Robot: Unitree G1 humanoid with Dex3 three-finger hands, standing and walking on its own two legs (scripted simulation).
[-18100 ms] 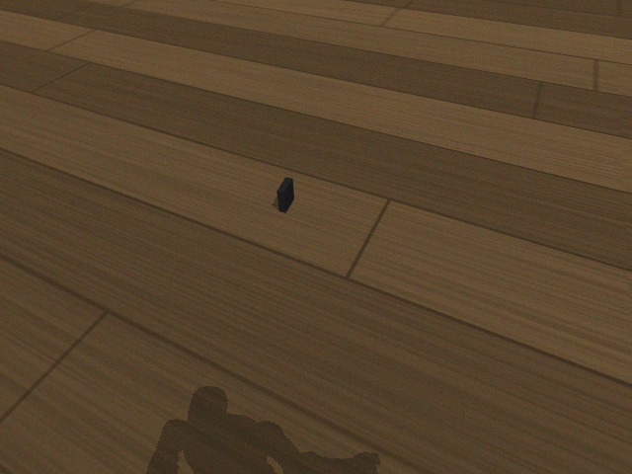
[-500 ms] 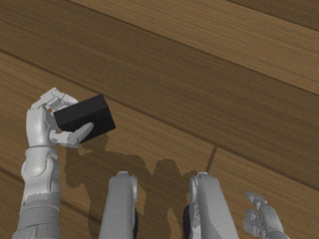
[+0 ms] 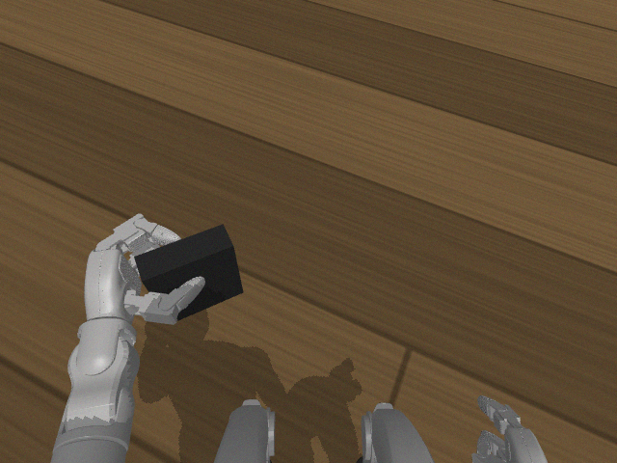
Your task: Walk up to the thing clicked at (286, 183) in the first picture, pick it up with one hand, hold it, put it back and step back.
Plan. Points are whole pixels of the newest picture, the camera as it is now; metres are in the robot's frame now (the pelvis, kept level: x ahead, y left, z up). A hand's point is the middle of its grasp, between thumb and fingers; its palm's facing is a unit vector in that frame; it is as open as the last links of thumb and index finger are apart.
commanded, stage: lift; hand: left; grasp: from the side
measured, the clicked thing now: (195, 276) +0.36 +0.17 +0.01
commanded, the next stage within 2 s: hold in 0.96 s
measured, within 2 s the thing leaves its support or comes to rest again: neither
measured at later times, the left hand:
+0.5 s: hand (160, 244) +0.35 +0.18 +0.11, palm faces +0.15 -0.99 -0.02, open 8.2 cm
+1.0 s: hand (159, 218) +0.37 +0.18 +0.13, palm faces +0.13 -0.99 -0.01, open 8.2 cm
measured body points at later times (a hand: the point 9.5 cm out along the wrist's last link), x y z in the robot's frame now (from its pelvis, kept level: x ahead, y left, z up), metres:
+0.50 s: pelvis +0.02 +0.00 +0.06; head +0.09 +0.00 +0.50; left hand +0.34 +0.23 +0.11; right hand +0.16 -0.25 -0.05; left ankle +0.04 +0.12 -0.60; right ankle +0.04 -0.14 -0.60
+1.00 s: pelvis +0.03 +0.00 +0.09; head +0.09 +0.00 +0.53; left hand +0.36 +0.23 +0.14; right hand +0.17 -0.25 -0.02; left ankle +0.04 +0.12 -0.60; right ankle +0.04 -0.14 -0.60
